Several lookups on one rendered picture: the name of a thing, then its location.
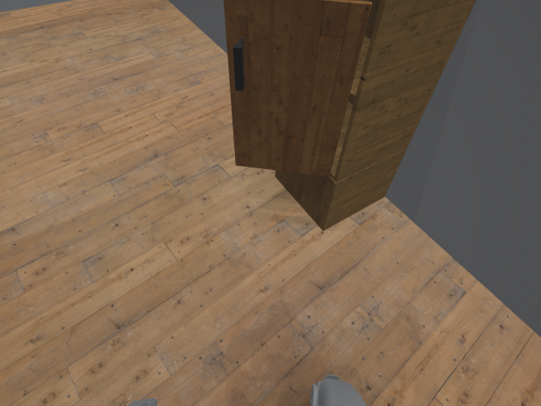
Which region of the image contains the right robot thigh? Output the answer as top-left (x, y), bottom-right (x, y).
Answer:
top-left (310, 379), bottom-right (367, 406)

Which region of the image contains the handle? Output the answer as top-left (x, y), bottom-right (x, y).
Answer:
top-left (233, 38), bottom-right (245, 91)

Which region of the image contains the cupboard door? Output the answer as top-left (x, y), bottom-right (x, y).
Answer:
top-left (224, 0), bottom-right (372, 177)

